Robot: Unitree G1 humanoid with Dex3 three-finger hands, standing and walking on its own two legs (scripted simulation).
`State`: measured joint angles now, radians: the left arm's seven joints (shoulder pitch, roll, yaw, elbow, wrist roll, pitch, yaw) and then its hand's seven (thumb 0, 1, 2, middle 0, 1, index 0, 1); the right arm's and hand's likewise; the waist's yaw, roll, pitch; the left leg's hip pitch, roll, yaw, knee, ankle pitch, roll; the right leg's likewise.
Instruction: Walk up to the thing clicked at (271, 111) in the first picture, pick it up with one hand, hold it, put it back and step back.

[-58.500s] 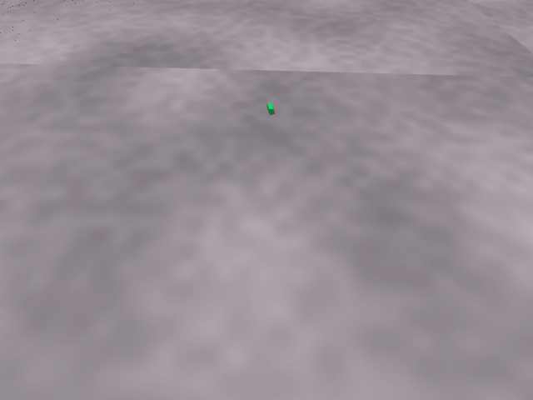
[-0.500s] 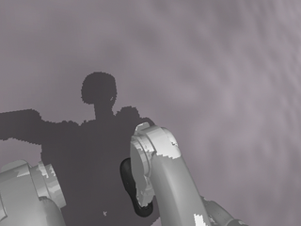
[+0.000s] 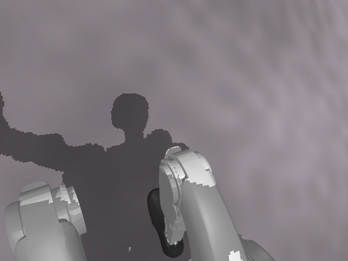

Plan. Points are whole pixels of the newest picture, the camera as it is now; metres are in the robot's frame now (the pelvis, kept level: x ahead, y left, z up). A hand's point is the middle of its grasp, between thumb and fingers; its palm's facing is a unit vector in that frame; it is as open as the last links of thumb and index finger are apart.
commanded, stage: withdraw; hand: left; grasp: from above
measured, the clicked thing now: out of the picture +0.43 +0.35 -0.28
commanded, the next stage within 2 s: home in 0.68 s
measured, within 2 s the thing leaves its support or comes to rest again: neither
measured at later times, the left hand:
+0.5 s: hand out of the picture +0.40 +0.35 -0.09, palm faces -0.52 -0.12 -0.84, open 13.0 cm
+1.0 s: hand out of the picture +0.43 +0.37 -0.10, palm faces -0.35 -0.13 -0.93, open 12.2 cm
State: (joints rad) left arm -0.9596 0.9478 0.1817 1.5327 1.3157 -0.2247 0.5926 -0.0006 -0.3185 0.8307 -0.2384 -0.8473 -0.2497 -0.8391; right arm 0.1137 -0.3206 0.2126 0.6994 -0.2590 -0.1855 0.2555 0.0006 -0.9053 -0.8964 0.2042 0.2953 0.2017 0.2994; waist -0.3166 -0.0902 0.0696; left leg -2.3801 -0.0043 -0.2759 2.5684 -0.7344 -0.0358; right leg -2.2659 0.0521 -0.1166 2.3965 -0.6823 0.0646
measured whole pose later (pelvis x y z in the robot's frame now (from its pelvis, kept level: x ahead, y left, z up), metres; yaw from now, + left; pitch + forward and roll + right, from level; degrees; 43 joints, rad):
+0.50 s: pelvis -0.02 -0.01 +0.05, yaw +6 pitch +32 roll -9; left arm -0.97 0.81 0.04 1.37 1.20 -0.24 0.17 0.00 -0.33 0.86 -0.25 -0.84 -0.25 -0.85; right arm 0.15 -0.33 0.10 0.65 -0.11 0.00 0.14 0.00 -0.91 -0.90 0.20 0.29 0.20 0.30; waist -0.24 0.01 -0.03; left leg -2.27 -0.01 -0.17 2.33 -0.64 -0.02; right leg -2.17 0.01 -0.05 2.24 -0.64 0.06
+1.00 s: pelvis -0.01 +0.00 +0.04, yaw +6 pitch +36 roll -10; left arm -0.93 0.77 0.13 1.29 1.18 -0.12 0.31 0.00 -0.08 0.83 -0.25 -0.63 -0.24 -0.65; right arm 0.20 -0.25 0.06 0.70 -0.12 -0.03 0.16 0.00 -0.90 -0.89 0.20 0.29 0.20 0.30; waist -0.23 0.04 -0.09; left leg -2.34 -0.01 -0.15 2.38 -0.68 -0.01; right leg -2.24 0.01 -0.03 2.28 -0.68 0.06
